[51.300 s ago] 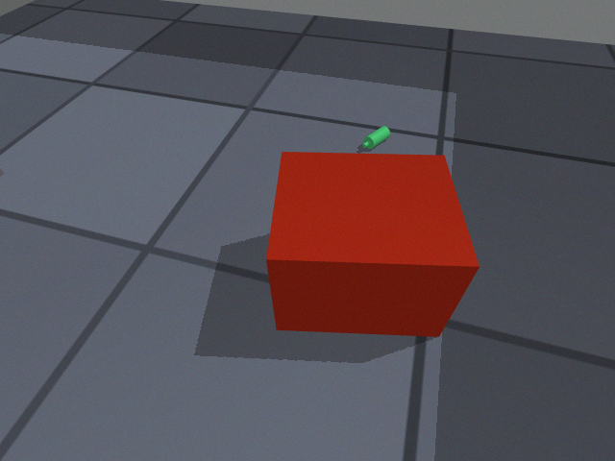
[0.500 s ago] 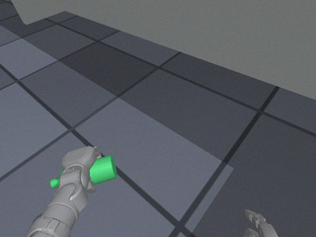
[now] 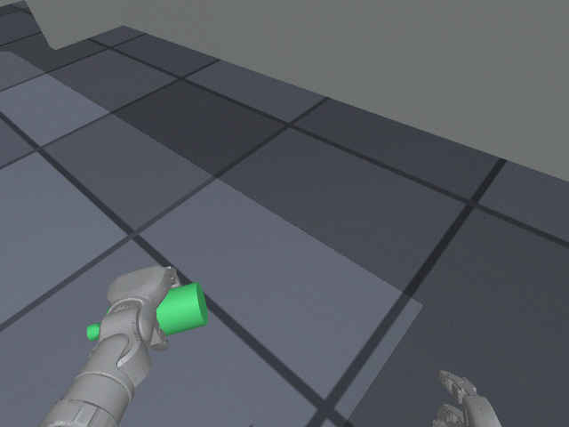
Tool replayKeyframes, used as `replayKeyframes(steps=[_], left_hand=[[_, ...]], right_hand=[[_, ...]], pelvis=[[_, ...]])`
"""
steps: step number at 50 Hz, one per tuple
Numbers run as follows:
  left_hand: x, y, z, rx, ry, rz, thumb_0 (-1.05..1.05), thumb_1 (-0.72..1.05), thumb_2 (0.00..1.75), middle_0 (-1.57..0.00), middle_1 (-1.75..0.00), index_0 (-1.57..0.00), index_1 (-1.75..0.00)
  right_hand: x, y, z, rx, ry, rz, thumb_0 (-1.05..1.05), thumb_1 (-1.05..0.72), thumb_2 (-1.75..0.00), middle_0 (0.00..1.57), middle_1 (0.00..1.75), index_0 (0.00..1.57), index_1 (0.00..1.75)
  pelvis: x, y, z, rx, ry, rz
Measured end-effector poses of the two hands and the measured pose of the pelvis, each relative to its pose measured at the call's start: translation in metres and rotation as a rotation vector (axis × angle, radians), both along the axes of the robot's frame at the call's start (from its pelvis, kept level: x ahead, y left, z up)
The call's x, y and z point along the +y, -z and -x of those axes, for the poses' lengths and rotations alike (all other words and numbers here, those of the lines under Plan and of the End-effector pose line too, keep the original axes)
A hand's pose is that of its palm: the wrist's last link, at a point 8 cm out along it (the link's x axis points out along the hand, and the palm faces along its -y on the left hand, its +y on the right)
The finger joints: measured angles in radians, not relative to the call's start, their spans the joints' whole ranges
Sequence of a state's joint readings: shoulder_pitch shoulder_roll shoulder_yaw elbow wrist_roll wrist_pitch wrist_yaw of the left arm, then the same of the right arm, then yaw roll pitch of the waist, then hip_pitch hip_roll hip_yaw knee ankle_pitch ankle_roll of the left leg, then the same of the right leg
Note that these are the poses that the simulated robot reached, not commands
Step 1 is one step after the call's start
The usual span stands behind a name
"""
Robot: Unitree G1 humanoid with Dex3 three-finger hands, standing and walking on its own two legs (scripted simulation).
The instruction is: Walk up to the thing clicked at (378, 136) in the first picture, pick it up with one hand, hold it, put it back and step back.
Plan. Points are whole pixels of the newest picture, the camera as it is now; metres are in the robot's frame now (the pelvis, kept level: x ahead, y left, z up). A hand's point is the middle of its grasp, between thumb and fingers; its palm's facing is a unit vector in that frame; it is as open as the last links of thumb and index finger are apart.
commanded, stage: hold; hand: left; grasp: from above
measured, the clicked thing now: (147, 317) +0.31 +0.25 -0.04
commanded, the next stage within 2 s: crouch in 0.40 s
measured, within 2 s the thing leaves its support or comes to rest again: neither
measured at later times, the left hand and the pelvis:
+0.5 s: hand (156, 315) +0.30 +0.22 -0.02, palm faces -0.42 -0.15 -0.90, open 9.8 cm; pelvis +0.00 +0.00 +0.00, yaw +0 degrees
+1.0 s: hand (170, 341) +0.31 +0.24 -0.15, palm faces -0.44 -0.06 -0.90, open 9.7 cm; pelvis -0.02 +0.00 -0.05, yaw +1 degrees
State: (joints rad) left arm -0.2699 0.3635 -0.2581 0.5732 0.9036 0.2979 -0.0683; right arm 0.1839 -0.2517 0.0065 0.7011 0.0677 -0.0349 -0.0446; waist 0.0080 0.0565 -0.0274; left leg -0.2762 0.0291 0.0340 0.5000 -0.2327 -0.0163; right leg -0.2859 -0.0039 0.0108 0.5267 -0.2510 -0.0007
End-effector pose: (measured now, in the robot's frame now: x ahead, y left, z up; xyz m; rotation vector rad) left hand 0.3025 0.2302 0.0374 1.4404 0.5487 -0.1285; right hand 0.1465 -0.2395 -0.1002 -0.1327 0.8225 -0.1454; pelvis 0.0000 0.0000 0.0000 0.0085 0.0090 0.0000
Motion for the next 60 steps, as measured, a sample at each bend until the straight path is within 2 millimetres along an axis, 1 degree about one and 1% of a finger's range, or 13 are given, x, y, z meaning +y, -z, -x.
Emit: replayKeyframes(steps=[7,18,27,32,36,39,42,45,47,50,55,60], left_hand=[[0.002,0.002,0.002,0.001,0.002,0.0,-0.01,0.06,0.43,-0.6,-0.76,-0.64,-0.72],[0.003,-0.005,-0.006,-0.017,-0.013,-0.014,-0.01,0.06,0.44,-0.59,-0.78,-0.63,-0.73],[-0.003,0.004,-0.003,0.009,0.006,0.011,-0.01,0.06,0.44,-0.59,-0.78,-0.63,-0.74],[0.0,0.008,-0.003,-0.003,0.001,-0.008,-0.01,0.06,0.45,-0.6,-0.75,-0.64,-0.7],[0.003,0.017,-0.004,0.01,0.005,-0.014,-0.01,0.05,0.46,-0.61,-0.73,-0.66,-0.68],[0.004,0.032,-0.003,0.037,0.019,-0.013,-0.01,0.05,0.47,-0.62,-0.72,-0.66,-0.67],[0.005,0.052,-0.002,0.06,0.032,-0.015,-0.01,0.05,0.47,-0.63,-0.71,-0.67,-0.66],[0.007,0.077,-0.004,0.058,0.042,-0.028,-0.01,0.05,0.46,-0.63,-0.7,-0.68,-0.65],[0.008,0.095,-0.007,0.047,0.047,-0.043,-0.01,0.05,0.44,-0.64,-0.7,-0.68,-0.64],[0.011,0.125,-0.016,0.027,0.053,-0.067,0.0,0.05,0.43,-0.64,-0.69,-0.69,-0.64],[0.016,0.177,-0.038,-0.008,0.048,-0.09,0.0,0.06,0.41,-0.64,-0.68,-0.69,-0.62],[0.021,0.229,-0.059,-0.046,-0.001,-0.09,0.0,0.07,0.41,-0.64,-0.66,-0.69,-0.6]], right_hand=[[0.0,0.0,0.0,0.004,-0.002,0.003,0.01,-0.89,-0.89,0.2,0.3,0.2,0.3],[0.001,0.001,-0.001,0.008,0.002,-0.004,0.01,-0.89,-0.89,0.2,0.3,0.2,0.3],[0.001,-0.001,-0.001,0.011,0.006,0.0,0.01,-0.89,-0.89,0.2,0.3,0.2,0.3],[0.0,0.0,-0.001,0.02,0.006,0.002,0.01,-0.88,-0.89,0.2,0.3,0.2,0.3],[0.0,0.001,0.001,0.03,0.007,0.005,0.01,-0.88,-0.89,0.2,0.3,0.2,0.3],[-0.002,0.002,0.005,0.047,0.009,0.013,0.01,-0.88,-0.89,0.2,0.3,0.2,0.3],[-0.005,0.007,0.013,0.077,0.01,0.027,0.01,-0.88,-0.89,0.2,0.3,0.2,0.3],[-0.01,0.017,0.025,0.123,0.01,0.049,0.01,-0.88,-0.89,0.2,0.3,0.2,0.3],[-0.015,0.028,0.035,0.162,0.014,0.067,0.01,-0.88,-0.89,0.2,0.3,0.2,0.3],[-0.023,0.049,0.054,0.222,0.029,0.096,0.01,-0.88,-0.89,0.2,0.3,0.2,0.3],[-0.034,0.094,0.094,0.318,0.069,0.138,0.01,-0.88,-0.89,0.2,0.3,0.2,0.3],[-0.033,0.143,0.135,0.413,0.105,0.15,0.01,-0.88,-0.89,0.2,0.3,0.2,0.3]], pelvis=[[0.0,0.0,0.0,0.001,0.0,0.0],[0.001,-0.001,-0.002,-0.002,0.001,0.001],[0.002,-0.002,-0.005,0.002,0.003,0.001],[0.002,-0.001,-0.005,0.003,0.001,0.002],[0.001,0.0,-0.005,0.01,-0.003,0.003],[0.002,0.001,-0.003,0.024,-0.007,0.004],[0.002,0.006,0.0,0.047,-0.009,0.005],[0.003,0.014,0.005,0.093,-0.011,0.008],[0.003,0.024,0.009,0.137,-0.011,0.011],[0.004,0.046,0.016,0.212,-0.013,0.017],[0.007,0.091,0.028,0.335,-0.013,0.03],[0.011,0.139,0.038,0.445,-0.007,0.041]])
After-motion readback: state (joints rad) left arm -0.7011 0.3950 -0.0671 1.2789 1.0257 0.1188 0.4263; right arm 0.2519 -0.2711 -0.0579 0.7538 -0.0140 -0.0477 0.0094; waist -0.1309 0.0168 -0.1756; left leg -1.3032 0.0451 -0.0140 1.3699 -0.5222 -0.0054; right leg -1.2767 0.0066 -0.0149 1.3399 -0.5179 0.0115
